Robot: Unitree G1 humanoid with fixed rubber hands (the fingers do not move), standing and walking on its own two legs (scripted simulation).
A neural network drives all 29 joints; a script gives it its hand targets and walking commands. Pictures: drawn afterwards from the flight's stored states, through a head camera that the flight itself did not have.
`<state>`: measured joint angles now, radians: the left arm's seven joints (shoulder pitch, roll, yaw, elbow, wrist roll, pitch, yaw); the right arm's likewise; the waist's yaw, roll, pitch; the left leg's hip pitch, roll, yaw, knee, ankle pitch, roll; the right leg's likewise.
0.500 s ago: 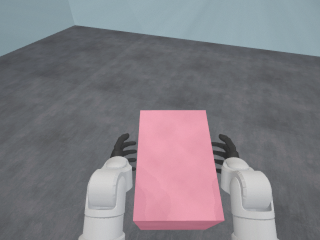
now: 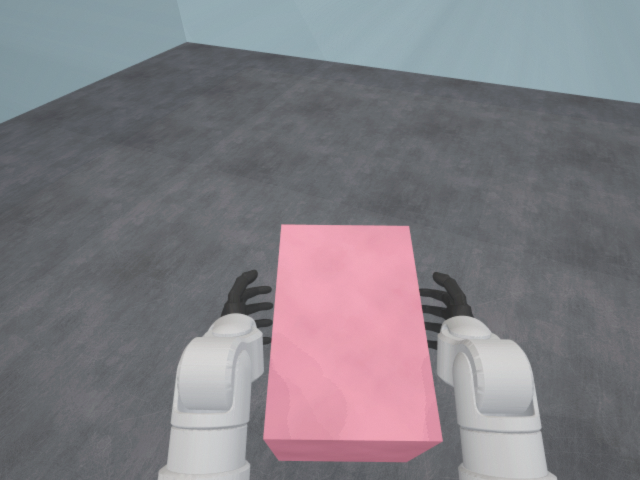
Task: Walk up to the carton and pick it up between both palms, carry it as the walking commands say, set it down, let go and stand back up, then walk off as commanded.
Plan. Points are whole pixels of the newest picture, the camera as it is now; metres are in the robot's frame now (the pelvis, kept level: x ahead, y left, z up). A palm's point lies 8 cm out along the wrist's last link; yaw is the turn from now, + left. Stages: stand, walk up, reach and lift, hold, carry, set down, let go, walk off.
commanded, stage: carry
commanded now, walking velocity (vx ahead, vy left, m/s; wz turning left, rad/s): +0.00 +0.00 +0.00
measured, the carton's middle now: (343, 343) +0.32 +0.00 +0.02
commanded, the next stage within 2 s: hold in 1.34 s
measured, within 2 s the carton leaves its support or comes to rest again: neither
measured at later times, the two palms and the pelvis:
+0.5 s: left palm (257, 315) +0.32 +0.11 +0.08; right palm (461, 315) +0.33 -0.14 +0.08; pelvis +0.02 -0.02 +0.00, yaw +1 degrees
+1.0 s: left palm (261, 327) +0.32 +0.11 +0.06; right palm (465, 326) +0.32 -0.15 +0.06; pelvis +0.02 -0.03 +0.00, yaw +1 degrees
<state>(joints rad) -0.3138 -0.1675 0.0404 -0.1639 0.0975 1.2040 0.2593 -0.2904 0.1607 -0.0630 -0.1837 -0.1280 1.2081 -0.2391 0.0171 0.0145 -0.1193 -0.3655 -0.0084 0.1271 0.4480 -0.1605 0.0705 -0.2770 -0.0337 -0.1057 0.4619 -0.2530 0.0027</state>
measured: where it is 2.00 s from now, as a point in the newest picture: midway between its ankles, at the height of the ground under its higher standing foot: outside the picture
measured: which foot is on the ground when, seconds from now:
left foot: down 0.00-1.00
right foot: down 0.00-1.00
